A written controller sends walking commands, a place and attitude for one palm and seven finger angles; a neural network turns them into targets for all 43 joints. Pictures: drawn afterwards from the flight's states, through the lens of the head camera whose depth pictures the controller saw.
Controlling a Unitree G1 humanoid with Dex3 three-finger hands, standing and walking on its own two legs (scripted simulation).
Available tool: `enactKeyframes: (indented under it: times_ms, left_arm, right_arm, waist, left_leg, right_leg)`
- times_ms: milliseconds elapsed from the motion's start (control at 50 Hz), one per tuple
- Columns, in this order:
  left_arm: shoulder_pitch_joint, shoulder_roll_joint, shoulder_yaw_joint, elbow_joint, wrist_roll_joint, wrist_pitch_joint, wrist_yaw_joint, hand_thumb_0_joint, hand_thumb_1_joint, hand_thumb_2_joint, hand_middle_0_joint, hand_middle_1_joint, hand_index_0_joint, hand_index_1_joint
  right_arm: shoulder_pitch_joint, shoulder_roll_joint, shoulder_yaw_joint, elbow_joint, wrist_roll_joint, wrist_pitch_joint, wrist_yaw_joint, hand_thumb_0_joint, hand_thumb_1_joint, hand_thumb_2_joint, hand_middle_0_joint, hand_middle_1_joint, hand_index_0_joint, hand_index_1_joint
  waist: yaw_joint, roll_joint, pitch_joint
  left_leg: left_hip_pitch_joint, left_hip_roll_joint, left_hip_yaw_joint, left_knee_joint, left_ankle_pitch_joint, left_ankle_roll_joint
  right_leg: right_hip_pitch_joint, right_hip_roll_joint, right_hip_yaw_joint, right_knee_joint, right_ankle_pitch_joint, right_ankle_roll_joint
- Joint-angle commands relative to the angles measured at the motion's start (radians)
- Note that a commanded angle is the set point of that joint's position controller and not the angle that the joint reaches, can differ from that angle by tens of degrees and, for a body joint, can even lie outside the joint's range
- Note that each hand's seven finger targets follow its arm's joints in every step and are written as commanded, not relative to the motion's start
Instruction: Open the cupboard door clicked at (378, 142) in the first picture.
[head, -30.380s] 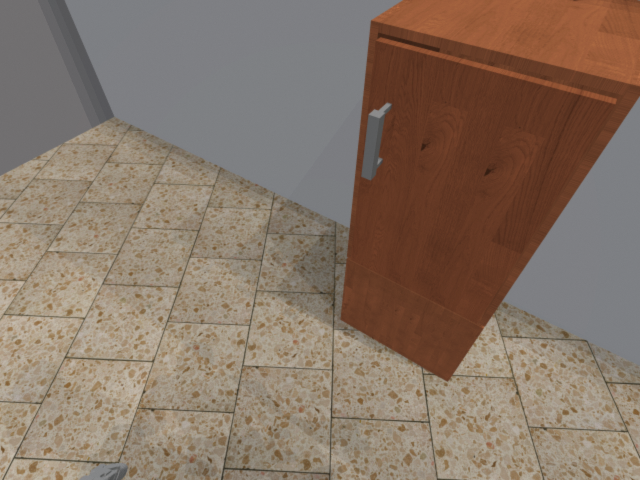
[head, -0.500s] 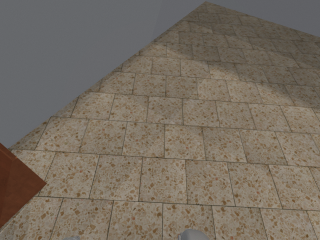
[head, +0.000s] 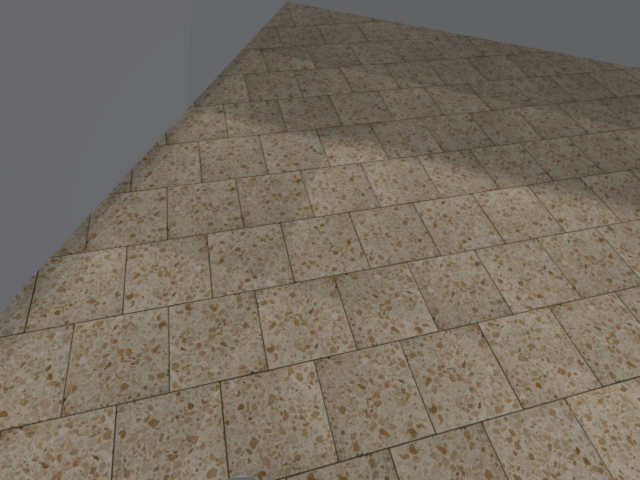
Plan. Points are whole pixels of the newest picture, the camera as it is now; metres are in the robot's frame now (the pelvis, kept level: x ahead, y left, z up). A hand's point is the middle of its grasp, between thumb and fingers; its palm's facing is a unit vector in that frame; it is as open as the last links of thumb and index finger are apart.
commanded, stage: walk to a spot facing it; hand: left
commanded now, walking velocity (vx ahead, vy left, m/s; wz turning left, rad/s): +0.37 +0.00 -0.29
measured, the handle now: out of the picture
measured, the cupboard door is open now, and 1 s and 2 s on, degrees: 48 48 48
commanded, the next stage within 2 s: turn to face it in 0.78 s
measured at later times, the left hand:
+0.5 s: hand (238, 375) +0.29 +0.14 -0.17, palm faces -0.08 -0.98 -0.17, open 7.2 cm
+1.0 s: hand (296, 241) +0.57 +0.06 -0.16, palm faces -0.11 -0.98 -0.19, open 7.3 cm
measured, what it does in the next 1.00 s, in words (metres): walks ahead: right foot, then left foot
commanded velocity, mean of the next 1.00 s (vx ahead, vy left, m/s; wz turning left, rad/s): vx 0.29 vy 0.00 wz -0.06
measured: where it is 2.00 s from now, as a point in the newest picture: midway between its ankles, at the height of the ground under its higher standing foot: (365, 342)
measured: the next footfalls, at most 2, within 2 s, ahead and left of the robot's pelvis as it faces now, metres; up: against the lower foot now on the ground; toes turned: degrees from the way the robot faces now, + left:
right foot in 0.30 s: +0.23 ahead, -0.16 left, +0.00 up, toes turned -10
left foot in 0.56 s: +0.38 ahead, +0.09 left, +0.00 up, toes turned +1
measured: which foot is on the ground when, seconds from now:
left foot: down 0.00-0.28, up 0.30-0.54, down 0.56-0.84, up 0.86-1.00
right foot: up 0.00-0.28, down 0.30-0.56, up 0.58-0.82, down 0.84-1.00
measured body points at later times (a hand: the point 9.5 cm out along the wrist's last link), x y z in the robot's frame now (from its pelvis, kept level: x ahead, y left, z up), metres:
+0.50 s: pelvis +0.23 -0.04 +0.01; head +0.26 -0.03 +0.46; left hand +0.30 +0.19 -0.15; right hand +0.22 -0.30 -0.13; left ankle +0.27 +0.10 -0.70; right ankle +0.19 -0.15 -0.73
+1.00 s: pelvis +0.46 -0.11 +0.01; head +0.49 -0.11 +0.46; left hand +0.57 +0.11 -0.14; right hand +0.40 -0.34 -0.15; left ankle +0.44 +0.03 -0.67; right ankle +0.44 -0.21 -0.73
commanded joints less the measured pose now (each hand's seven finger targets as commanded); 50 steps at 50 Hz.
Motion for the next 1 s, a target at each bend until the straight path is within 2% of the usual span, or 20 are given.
enactKeyframes:
  times_ms: [0, 60, 120, 220, 240, 260, 280, 360, 500, 520, 540, 560, 600, 680, 780, 800, 820, 840, 900, 980]
  left_arm:
    - [-0.186, 0.083, 0.020, -0.176, -0.006, -0.049, -0.002, 0.000, 0.900, 0.900, -0.200, -0.300, -0.200, -0.300]
    - [-0.182, 0.057, 0.020, -0.133, 0.006, -0.042, -0.015, 0.000, 0.900, 0.900, -0.200, -0.300, -0.200, -0.300]
    - [-0.178, 0.026, 0.002, -0.119, -0.002, -0.028, -0.026, 0.000, 0.900, 0.900, -0.200, -0.300, -0.200, -0.300]
    - [-0.039, 0.079, 0.020, -0.054, 0.002, -0.027, -0.020, 0.000, 0.900, 0.900, -0.200, -0.300, -0.200, -0.300]
    - [0.089, 0.134, 0.037, -0.013, 0.004, -0.033, -0.011, 0.000, 0.900, 0.900, -0.200, -0.300, -0.200, -0.300]
    - [0.242, 0.257, 0.069, 0.029, 0.007, -0.041, 0.005, 0.000, 0.900, 0.900, -0.200, -0.300, -0.200, -0.300]
    - [0.284, 0.297, 0.077, 0.041, -0.016, -0.035, 0.014, 0.000, 0.900, 0.900, -0.200, -0.300, -0.200, -0.300]
    - [0.043, 0.139, 0.035, -0.012, -0.004, -0.047, 0.043, 0.000, 0.900, 0.900, -0.200, -0.300, -0.200, -0.300]
    - [0.008, 0.138, 0.036, 0.020, -0.012, -0.055, 0.023, 0.000, 0.900, 0.900, -0.200, -0.300, -0.200, -0.300]
    - [-0.001, 0.102, 0.028, 0.002, -0.013, -0.053, 0.017, 0.000, 0.900, 0.900, -0.200, -0.300, -0.200, -0.300]
    - [0.002, 0.036, 0.013, -0.025, -0.017, -0.053, 0.014, 0.000, 0.900, 0.900, -0.200, -0.300, -0.200, -0.300]
    - [-0.078, 0.062, 0.012, -0.065, -0.011, -0.065, 0.013, 0.000, 0.900, 0.900, -0.200, -0.300, -0.200, -0.300]
    - [-0.159, 0.066, 0.013, -0.066, -0.004, -0.068, 0.012, 0.000, 0.900, 0.900, -0.200, -0.300, -0.200, -0.300]
    - [-0.121, 0.017, -0.001, -0.041, -0.008, -0.038, -0.010, 0.000, 0.900, 0.900, -0.200, -0.300, -0.200, -0.300]
    - [0.024, 0.061, 0.018, 0.019, 0.000, -0.035, -0.006, 0.000, 0.900, 0.900, -0.200, -0.300, -0.200, -0.300]
    - [0.127, 0.120, 0.034, 0.044, 0.003, -0.042, 0.003, 0.000, 0.900, 0.900, -0.200, -0.300, -0.200, -0.300]
    - [0.241, 0.241, 0.063, 0.075, 0.004, -0.047, 0.017, 0.000, 0.900, 0.900, -0.200, -0.300, -0.200, -0.300]
    - [0.273, 0.263, 0.066, 0.074, -0.013, -0.039, 0.025, 0.000, 0.900, 0.900, -0.200, -0.300, -0.200, -0.300]
    - [0.089, 0.127, 0.029, 0.035, -0.007, -0.047, 0.056, 0.000, 0.900, 0.900, -0.200, -0.300, -0.200, -0.300]
    - [0.030, 0.111, 0.016, 0.033, -0.005, -0.068, 0.054, 0.000, 0.900, 0.900, -0.200, -0.300, -0.200, -0.300]
  right_arm:
    - [0.361, -0.264, -0.069, 0.049, -0.018, -0.001, -0.030, 0.000, -0.900, -0.900, 0.200, 0.300, 0.200, 0.300]
    - [0.231, -0.149, -0.040, 0.039, -0.015, -0.019, -0.030, 0.000, -0.900, -0.900, 0.200, 0.300, 0.200, 0.300]
    - [0.216, -0.139, -0.039, 0.062, -0.013, -0.020, -0.028, 0.000, -0.900, -0.900, 0.200, 0.300, 0.200, 0.300]
    - [0.173, -0.140, -0.038, 0.081, -0.005, 0.008, -0.016, 0.000, -0.900, -0.900, 0.200, 0.300, 0.200, 0.300]
    - [0.143, -0.118, -0.032, 0.073, 0.004, 0.009, -0.011, 0.000, -0.900, -0.900, 0.200, 0.300, 0.200, 0.300]
    - [0.110, -0.045, -0.015, 0.037, 0.021, 0.006, -0.002, 0.000, -0.900, -0.900, 0.200, 0.300, 0.200, 0.300]
    - [0.017, -0.065, -0.019, -0.005, 0.018, 0.006, -0.002, 0.000, -0.900, -0.900, 0.200, 0.300, 0.200, 0.300]
    - [0.012, -0.052, -0.031, 0.046, 0.005, 0.018, -0.002, 0.000, -0.900, -0.900, 0.200, 0.300, 0.200, 0.300]
    - [0.161, -0.046, -0.034, 0.110, 0.000, 0.004, 0.008, 0.000, -0.900, -0.900, 0.200, 0.300, 0.200, 0.300]
    - [0.264, -0.118, -0.052, 0.136, -0.005, -0.004, -0.002, 0.000, -0.900, -0.900, 0.200, 0.300, 0.200, 0.300]
    - [0.399, -0.227, -0.073, 0.159, -0.022, -0.009, -0.014, 0.000, -0.900, -0.900, 0.200, 0.300, 0.200, 0.300]
    - [0.421, -0.240, -0.074, 0.156, -0.019, -0.002, -0.023, 0.000, -0.900, -0.900, 0.200, 0.300, 0.200, 0.300]
    - [0.315, -0.163, -0.055, 0.129, -0.013, -0.010, -0.028, 0.000, -0.900, -0.900, 0.200, 0.300, 0.200, 0.300]
    - [0.205, -0.130, -0.039, 0.124, -0.010, -0.021, -0.029, 0.000, -0.900, -0.900, 0.200, 0.300, 0.200, 0.300]
    - [0.145, -0.120, -0.041, 0.129, 0.000, 0.010, -0.017, 0.000, -0.900, -0.900, 0.200, 0.300, 0.200, 0.300]
    - [0.113, -0.091, -0.034, 0.117, 0.008, 0.013, -0.010, 0.000, -0.900, -0.900, 0.200, 0.300, 0.200, 0.300]
    - [0.096, -0.021, -0.020, 0.086, 0.018, 0.015, -0.002, 0.000, -0.900, -0.900, 0.200, 0.300, 0.200, 0.300]
    - [0.023, -0.044, -0.022, 0.048, 0.018, 0.018, -0.002, 0.000, -0.900, -0.900, 0.200, 0.300, 0.200, 0.300]
    - [0.007, -0.034, -0.033, 0.082, 0.016, 0.023, -0.014, 0.000, -0.900, -0.900, 0.200, 0.300, 0.200, 0.300]
    - [0.091, 0.045, -0.007, 0.126, 0.017, 0.040, -0.004, 0.000, -0.900, -0.900, 0.200, 0.300, 0.200, 0.300]
  waist:
    - [-0.125, 0.205, -0.019]
    - [-0.038, 0.185, 0.021]
    - [-0.027, 0.209, -0.056]
    - [0.054, 0.079, -0.065]
    - [0.123, -0.013, -0.098]
    - [0.187, -0.314, -0.146]
    - [0.213, -0.296, -0.119]
    - [0.055, -0.186, -0.025]
    - [-0.041, 0.024, -0.031]
    - [-0.090, 0.171, -0.071]
    - [-0.134, 0.381, -0.130]
    - [-0.144, 0.270, -0.104]
    - [-0.093, 0.209, 0.004]
    - [-0.015, 0.181, -0.035]
    - [0.063, 0.051, -0.052]
    - [0.122, -0.046, -0.068]
    - [0.170, -0.327, -0.092]
    - [0.196, -0.281, -0.088]
    - [0.077, -0.188, -0.011]
    - [0.017, -0.109, -0.079]
  left_leg:
    - [0.394, 0.448, -0.653, -0.398, -0.356, 0.262]
    - [0.309, 0.286, -0.306, -0.367, 0.032, 0.165]
    - [0.300, 0.195, -0.011, -0.311, 0.264, 0.114]
    - [0.116, 0.148, 0.056, -0.169, 0.051, 0.077]
    - [-0.023, 0.086, 0.126, 0.027, 0.033, 0.043]
    - [-0.281, -0.038, 0.190, 0.351, -0.174, 0.003]
    - [-0.385, -0.036, 0.046, 0.564, -0.378, 0.011]
    - [-0.220, 0.079, -0.066, 0.456, -0.188, 0.000]
    - [0.266, -0.027, 0.069, -0.083, 0.078, 0.001]
    - [0.396, 0.075, -0.094, -0.153, -0.041, 0.053]
    - [0.512, 0.320, -0.448, -0.304, -0.172, 0.164]
    - [0.521, 0.405, -0.590, -0.351, -0.152, 0.255]
    - [0.384, 0.358, -0.448, -0.339, 0.049, 0.230]
    - [0.280, 0.214, -0.042, -0.320, 0.284, 0.138]
    - [0.089, 0.129, 0.047, -0.173, -0.009, 0.081]
    - [-0.048, 0.049, 0.123, 0.020, -0.078, 0.041]
    - [-0.260, -0.063, 0.171, 0.303, -0.267, 0.006]
    - [-0.311, -0.043, 0.042, 0.506, -0.393, 0.018]
    - [-0.272, 0.054, -0.078, 0.546, -0.206, 0.010]
    - [-0.063, -0.006, 0.014, 0.197, -0.084, -0.003]
  right_leg:
    - [-0.560, -0.073, 0.014, 0.552, -0.184, -0.017]
    - [-0.533, -0.133, -0.003, 0.592, 0.011, 0.012]
    - [-0.316, -0.119, -0.093, 0.257, 0.036, 0.016]
    - [0.123, -0.023, -0.181, -0.035, 0.130, -0.005]
    - [0.321, -0.094, -0.067, -0.092, 0.027, -0.045]
    - [0.501, -0.343, 0.339, -0.254, -0.145, -0.159]
    - [0.465, -0.461, 0.546, -0.402, -0.161, -0.238]
    - [0.111, -0.357, 0.225, -0.364, 0.090, -0.189]
    - [-0.095, -0.186, 0.031, -0.206, 0.008, -0.094]
    - [-0.201, -0.116, -0.024, 0.004, 0.018, -0.056]
    - [-0.368, -0.009, -0.142, 0.338, -0.134, -0.005]
    - [-0.479, -0.032, -0.048, 0.526, -0.201, -0.012]
    - [-0.554, -0.124, 0.002, 0.666, -0.061, -0.003]
    - [-0.287, -0.143, -0.080, 0.264, 0.011, 0.020]
    - [0.144, -0.046, -0.180, -0.037, 0.156, 0.007]
    - [0.292, -0.137, -0.035, -0.119, 0.042, -0.036]
    - [0.419, -0.370, 0.321, -0.287, -0.084, -0.140]
    - [0.384, -0.465, 0.482, -0.413, -0.131, -0.216]
    - [0.191, -0.423, 0.202, -0.345, 0.298, -0.179]
    - [0.154, -0.339, -0.083, -0.256, 0.678, -0.117]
